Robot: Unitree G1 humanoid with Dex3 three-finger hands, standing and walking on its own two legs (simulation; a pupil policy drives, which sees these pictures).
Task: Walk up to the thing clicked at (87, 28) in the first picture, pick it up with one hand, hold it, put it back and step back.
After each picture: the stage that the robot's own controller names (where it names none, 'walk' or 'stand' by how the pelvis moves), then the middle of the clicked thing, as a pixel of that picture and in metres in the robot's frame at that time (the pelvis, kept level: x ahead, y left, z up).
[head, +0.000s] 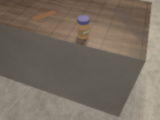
stand; (83, 27) +0.74 +0.01 -0.01
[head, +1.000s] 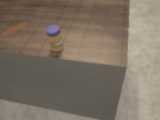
walk; (55, 38) +0.63 +0.18 +0.00
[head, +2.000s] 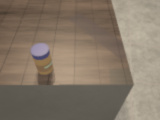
rise first; (42, 59) +0.45 +0.17 +0.02
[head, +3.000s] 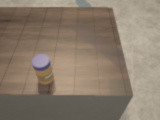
stand; (43, 69) +0.43 +0.17 -0.01
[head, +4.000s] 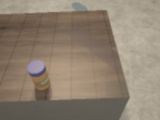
stand; (39, 75) +0.41 +0.19 -0.01
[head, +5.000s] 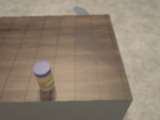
stand; (44, 76) +0.42 +0.18 -0.02
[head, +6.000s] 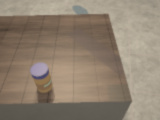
stand; (42, 78) +0.41 +0.18 -0.02
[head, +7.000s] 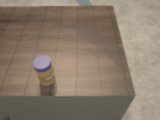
rise first; (44, 70) +0.42 +0.18 -0.01
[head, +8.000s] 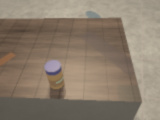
go down; (54, 74) +0.43 +0.16 -0.01
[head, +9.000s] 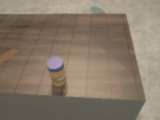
go down; (57, 71) +0.43 +0.16 -0.01
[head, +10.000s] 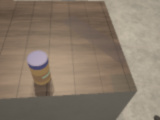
go down; (39, 68) +0.41 +0.15 +0.03
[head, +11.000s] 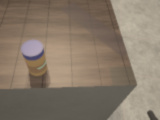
close in; (35, 58) +0.43 +0.15 +0.05
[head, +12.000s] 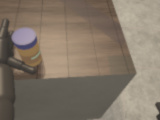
close; (28, 48) +0.44 +0.16 +0.07
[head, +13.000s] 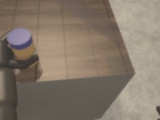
lift; (24, 48) +0.45 +0.16 +0.07
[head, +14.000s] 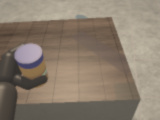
lift; (33, 67) +0.32 +0.15 +0.19
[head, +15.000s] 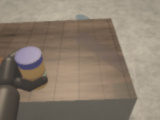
hold; (33, 69) +0.32 +0.16 +0.17
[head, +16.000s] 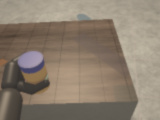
hold; (35, 73) +0.32 +0.15 +0.15
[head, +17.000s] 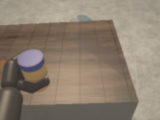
hold; (35, 71) +0.32 +0.15 +0.16
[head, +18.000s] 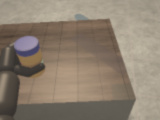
crouch; (31, 57) +0.37 +0.17 +0.17
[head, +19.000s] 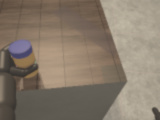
lower; (25, 59) +0.43 +0.17 +0.05
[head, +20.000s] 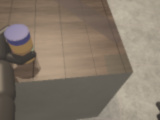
lower; (21, 45) +0.46 +0.16 +0.07
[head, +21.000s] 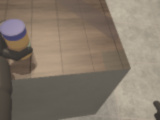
lower; (18, 40) +0.47 +0.17 +0.08
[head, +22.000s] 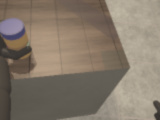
lower; (16, 39) +0.47 +0.17 +0.08
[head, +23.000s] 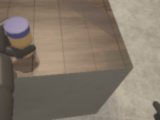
loosen; (21, 38) +0.47 +0.16 +0.08
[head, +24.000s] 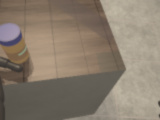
withdraw; (13, 44) +0.46 +0.17 +0.08
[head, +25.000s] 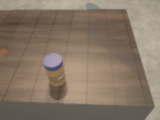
sink last; (55, 70) +0.41 +0.14 +0.04
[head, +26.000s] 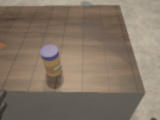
stand; (51, 60) +0.45 +0.15 +0.04
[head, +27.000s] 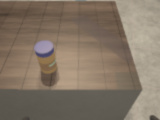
stand; (46, 57) +0.45 +0.16 +0.06
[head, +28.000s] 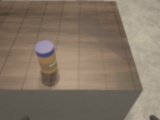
stand; (46, 57) +0.45 +0.16 +0.06
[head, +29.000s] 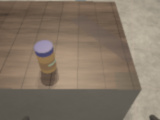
stand; (46, 57) +0.45 +0.16 +0.06
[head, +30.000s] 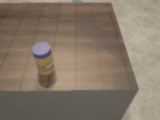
stand; (43, 59) +0.45 +0.16 +0.05
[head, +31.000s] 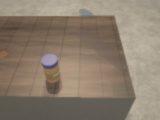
stand; (51, 68) +0.46 +0.16 -0.01
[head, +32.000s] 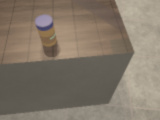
walk; (46, 31) +0.56 +0.15 +0.02
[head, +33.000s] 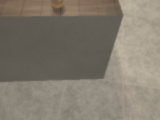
walk; out of the picture +0.84 +0.15 +0.02
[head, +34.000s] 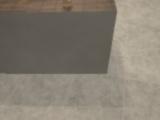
stand; out of the picture +1.09 +0.16 +0.00
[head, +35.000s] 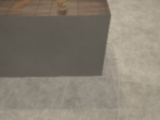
stand; (61, 1) +1.09 +0.17 -0.01
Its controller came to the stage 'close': yes
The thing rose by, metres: 0.18
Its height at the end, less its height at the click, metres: +0.00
